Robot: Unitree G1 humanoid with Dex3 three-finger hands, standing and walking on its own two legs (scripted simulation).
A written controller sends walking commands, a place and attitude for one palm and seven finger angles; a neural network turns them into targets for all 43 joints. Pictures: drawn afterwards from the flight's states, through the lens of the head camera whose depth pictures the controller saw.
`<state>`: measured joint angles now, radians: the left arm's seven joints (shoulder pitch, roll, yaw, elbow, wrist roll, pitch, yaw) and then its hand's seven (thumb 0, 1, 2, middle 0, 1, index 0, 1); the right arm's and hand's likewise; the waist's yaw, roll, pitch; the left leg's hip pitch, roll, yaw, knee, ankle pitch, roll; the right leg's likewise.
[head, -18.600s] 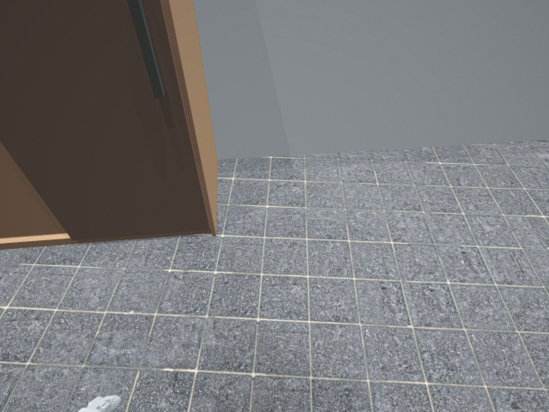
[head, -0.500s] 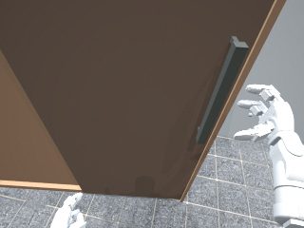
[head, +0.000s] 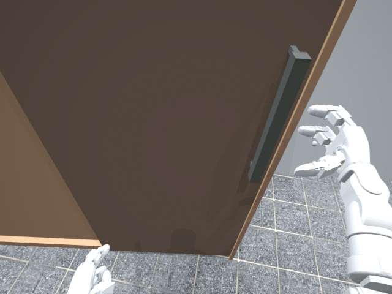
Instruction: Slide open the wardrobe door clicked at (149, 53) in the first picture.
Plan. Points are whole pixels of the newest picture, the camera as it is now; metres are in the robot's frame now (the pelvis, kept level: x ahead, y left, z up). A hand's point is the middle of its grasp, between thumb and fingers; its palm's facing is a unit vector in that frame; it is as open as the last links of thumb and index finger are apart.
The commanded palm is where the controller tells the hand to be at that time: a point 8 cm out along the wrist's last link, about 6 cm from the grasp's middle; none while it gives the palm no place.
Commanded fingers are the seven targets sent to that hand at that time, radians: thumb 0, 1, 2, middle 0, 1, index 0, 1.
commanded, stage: move the hooked fingers beside the handle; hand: right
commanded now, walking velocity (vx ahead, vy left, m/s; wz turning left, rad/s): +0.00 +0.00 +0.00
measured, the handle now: (269, 125) +0.44 -0.13 +0.15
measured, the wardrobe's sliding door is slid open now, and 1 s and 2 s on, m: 0.00 0.00 0.00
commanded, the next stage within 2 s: none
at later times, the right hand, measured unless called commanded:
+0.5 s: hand (306, 151) +0.37 -0.19 +0.14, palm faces +0.00 +1.00 +0.00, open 14.0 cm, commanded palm +0.34 -0.24 +0.16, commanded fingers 0.00 0.50 -0.30 0.30 1.20 0.30 1.20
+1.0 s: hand (307, 154) +0.35 -0.18 +0.15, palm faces +0.05 +1.00 -0.02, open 14.0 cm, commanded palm +0.34 -0.23 +0.16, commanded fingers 0.00 0.50 -0.30 0.30 1.20 0.30 1.20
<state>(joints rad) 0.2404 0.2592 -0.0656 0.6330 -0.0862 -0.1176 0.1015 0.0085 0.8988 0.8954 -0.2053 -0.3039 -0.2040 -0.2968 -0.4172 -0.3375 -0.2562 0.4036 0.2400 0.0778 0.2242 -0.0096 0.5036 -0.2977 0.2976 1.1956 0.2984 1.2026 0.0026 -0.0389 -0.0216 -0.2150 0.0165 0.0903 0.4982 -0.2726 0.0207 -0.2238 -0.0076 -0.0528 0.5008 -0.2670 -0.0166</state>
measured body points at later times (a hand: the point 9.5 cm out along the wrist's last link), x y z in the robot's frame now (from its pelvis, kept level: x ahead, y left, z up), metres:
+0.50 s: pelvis +0.00 +0.00 +0.00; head -0.01 +0.02 +0.45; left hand +0.15 +0.25 -0.09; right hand +0.36 -0.24 +0.15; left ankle +0.00 +0.10 -0.74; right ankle +0.00 -0.11 -0.74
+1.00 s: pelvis +0.00 +0.01 +0.00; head -0.01 +0.02 +0.45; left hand +0.17 +0.24 -0.09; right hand +0.35 -0.24 +0.15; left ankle +0.00 +0.10 -0.74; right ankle +0.00 -0.11 -0.74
